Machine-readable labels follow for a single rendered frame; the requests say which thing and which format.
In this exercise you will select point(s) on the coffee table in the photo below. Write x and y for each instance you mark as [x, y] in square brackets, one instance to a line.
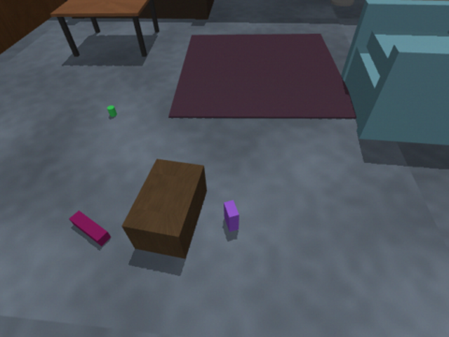
[102, 8]

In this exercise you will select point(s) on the armchair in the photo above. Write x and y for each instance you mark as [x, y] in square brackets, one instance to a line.
[397, 71]

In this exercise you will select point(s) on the sofa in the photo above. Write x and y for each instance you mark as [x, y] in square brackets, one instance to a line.
[173, 9]

